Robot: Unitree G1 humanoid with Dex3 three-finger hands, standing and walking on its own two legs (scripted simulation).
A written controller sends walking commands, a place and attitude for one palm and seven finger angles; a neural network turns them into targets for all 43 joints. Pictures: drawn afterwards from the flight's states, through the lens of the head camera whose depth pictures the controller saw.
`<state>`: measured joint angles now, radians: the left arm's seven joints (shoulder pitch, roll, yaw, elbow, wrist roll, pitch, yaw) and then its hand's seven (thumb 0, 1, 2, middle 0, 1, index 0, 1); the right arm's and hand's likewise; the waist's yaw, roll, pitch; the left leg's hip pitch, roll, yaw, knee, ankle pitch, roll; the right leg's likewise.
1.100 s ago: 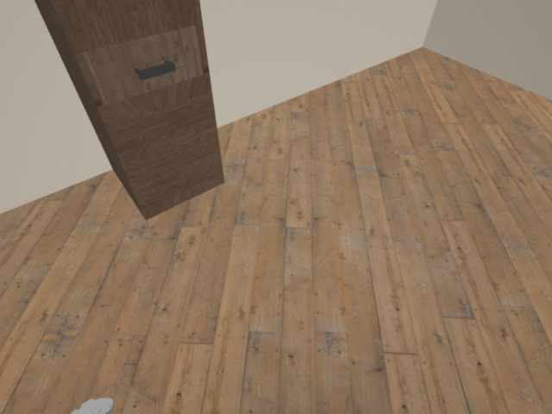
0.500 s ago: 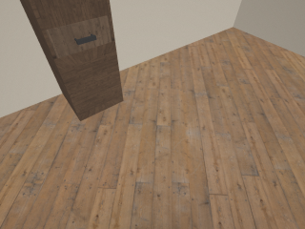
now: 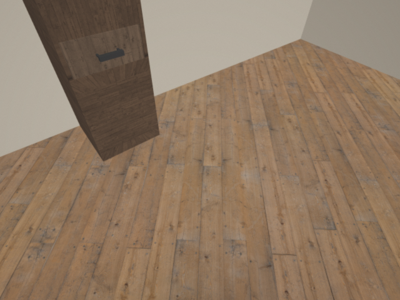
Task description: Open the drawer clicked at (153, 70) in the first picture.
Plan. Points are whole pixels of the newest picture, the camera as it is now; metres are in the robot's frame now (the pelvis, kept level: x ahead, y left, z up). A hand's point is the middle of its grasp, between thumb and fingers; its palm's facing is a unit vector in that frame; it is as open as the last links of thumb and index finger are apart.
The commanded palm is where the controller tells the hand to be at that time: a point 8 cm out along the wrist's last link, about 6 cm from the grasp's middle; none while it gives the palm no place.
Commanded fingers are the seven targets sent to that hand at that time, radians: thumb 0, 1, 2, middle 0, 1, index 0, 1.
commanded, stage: look at it before walking up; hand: left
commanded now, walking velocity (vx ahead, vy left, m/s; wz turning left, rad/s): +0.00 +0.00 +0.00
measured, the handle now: (109, 53) +1.18 +0.52 -0.08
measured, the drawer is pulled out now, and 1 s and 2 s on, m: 0.00 0.00 0.00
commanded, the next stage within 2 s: walk to a spot facing it in 0.34 s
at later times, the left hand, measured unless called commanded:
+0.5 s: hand out of the picture +0.07 +0.25 -0.16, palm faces -0.03 -0.95 -0.32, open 7.4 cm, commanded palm none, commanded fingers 0.00 0.90 0.90 -0.20 -0.30 -0.20 -0.30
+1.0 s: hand out of the picture +0.09 +0.14 -0.17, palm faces -0.09 -0.98 -0.17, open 7.4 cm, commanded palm none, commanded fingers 0.00 0.90 0.90 -0.20 -0.30 -0.20 -0.30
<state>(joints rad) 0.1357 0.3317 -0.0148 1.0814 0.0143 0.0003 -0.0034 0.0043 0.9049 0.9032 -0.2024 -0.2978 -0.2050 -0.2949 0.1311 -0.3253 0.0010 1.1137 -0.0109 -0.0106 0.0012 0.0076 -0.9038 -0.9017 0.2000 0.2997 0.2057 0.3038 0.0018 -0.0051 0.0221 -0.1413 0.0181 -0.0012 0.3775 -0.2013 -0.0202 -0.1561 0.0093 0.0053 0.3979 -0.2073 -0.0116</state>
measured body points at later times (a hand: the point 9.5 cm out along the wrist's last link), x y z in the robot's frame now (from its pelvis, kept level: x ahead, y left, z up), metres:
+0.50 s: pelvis +0.01 +0.00 +0.00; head +0.01 +0.01 +0.45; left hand +0.07 +0.30 -0.14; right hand +0.08 -0.29 -0.13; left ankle +0.00 +0.13 -0.74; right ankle +0.01 -0.11 -0.74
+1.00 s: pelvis +0.14 -0.03 -0.01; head +0.16 -0.03 +0.44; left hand +0.09 +0.19 -0.16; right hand +0.13 -0.27 -0.16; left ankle +0.16 +0.10 -0.67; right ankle +0.03 -0.10 -0.74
